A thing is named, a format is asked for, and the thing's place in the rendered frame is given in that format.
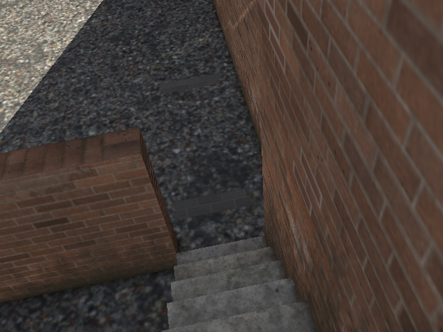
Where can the stairs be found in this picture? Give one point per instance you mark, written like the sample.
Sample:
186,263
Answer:
235,287

